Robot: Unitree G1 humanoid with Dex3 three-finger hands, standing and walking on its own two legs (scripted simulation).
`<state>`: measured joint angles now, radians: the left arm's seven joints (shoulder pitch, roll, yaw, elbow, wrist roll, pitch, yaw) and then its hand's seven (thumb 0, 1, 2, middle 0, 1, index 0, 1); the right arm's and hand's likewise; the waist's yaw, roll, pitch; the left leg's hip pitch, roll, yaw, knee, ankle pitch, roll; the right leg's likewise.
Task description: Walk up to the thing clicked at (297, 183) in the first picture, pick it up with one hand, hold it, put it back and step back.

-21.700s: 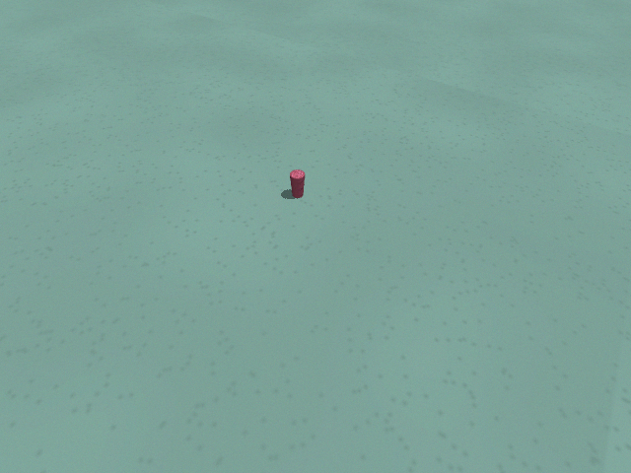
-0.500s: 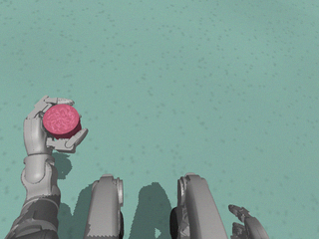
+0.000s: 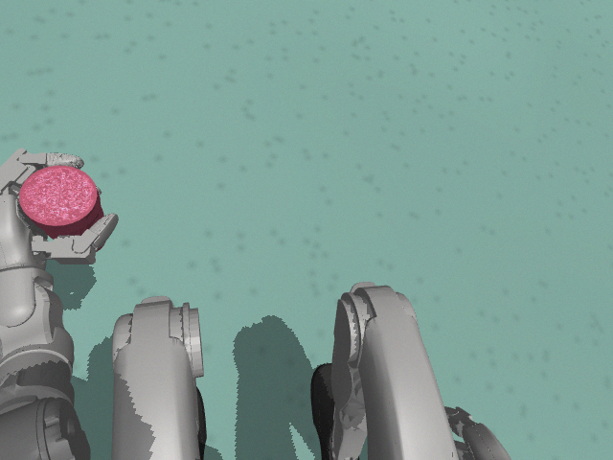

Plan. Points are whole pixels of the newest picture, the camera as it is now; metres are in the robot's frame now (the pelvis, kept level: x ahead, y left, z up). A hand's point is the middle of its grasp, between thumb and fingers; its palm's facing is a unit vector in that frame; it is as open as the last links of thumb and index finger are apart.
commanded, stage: crouch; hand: left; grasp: from the side
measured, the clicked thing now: (73, 218) +0.43 +0.26 -0.07
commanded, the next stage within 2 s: lower in 0.50 s
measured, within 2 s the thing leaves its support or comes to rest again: neither
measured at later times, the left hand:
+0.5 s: hand (87, 229) +0.44 +0.26 -0.13, palm faces +0.22 -0.97 +0.00, open 9.3 cm
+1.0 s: hand (103, 239) +0.44 +0.26 -0.19, palm faces +0.24 -0.97 +0.01, open 9.3 cm
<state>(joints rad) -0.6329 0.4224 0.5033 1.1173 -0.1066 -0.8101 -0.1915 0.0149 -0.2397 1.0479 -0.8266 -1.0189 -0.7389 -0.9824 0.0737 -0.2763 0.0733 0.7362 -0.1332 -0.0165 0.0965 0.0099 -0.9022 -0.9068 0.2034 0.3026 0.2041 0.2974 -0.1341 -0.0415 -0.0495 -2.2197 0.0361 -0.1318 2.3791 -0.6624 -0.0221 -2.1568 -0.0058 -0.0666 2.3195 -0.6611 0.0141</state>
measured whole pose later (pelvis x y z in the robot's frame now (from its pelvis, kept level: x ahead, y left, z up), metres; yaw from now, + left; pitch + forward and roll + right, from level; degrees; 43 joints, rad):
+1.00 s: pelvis +0.00 +0.01 -0.05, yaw -7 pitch +18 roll -13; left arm -0.61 0.66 0.57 1.30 -0.12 -0.99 -0.14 0.01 -0.25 1.05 -0.83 -1.01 -0.75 -0.97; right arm -0.10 -0.35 0.33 0.64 -0.27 0.01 0.14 0.01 -0.92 -0.91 0.21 0.30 0.21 0.30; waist -0.22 -0.18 0.20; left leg -2.26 0.03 -0.29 2.62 -0.70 -0.03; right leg -2.14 0.04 -0.18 2.45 -0.65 0.05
